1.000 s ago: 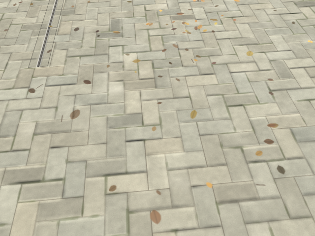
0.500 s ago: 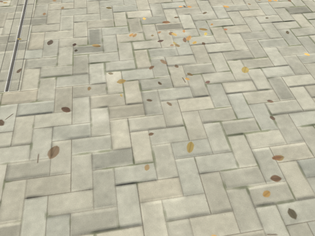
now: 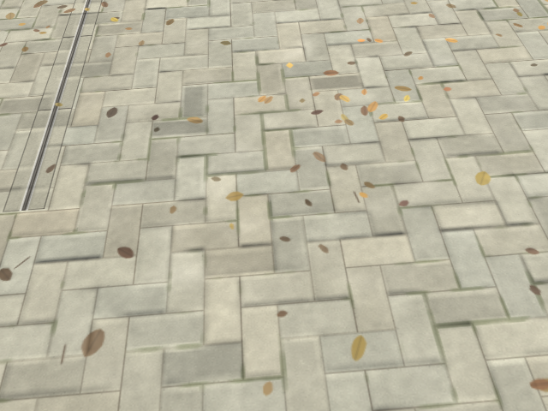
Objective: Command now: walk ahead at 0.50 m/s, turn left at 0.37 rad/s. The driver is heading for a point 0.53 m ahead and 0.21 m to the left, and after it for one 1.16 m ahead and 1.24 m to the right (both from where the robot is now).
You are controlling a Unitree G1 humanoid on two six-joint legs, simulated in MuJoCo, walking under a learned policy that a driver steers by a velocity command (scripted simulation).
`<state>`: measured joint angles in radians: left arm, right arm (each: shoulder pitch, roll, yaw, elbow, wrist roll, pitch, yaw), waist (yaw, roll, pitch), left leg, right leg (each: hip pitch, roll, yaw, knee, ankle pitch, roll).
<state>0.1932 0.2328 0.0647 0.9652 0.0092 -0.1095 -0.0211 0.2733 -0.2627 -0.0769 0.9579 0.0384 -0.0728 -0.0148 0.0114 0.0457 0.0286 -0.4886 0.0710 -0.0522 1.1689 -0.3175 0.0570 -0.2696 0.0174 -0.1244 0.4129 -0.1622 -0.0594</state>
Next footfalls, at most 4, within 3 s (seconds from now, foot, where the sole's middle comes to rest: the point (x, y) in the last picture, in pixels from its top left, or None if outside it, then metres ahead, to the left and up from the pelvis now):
0.40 left None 0.37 0.16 -0.78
0.86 right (273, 336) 0.67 0.07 -0.78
1.26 left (187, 367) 0.59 0.29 -0.78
1.68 right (292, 377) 0.57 0.02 -0.78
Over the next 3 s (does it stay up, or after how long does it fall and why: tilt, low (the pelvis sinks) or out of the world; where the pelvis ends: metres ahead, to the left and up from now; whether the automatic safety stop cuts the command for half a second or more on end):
stays up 0.58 0.07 0.00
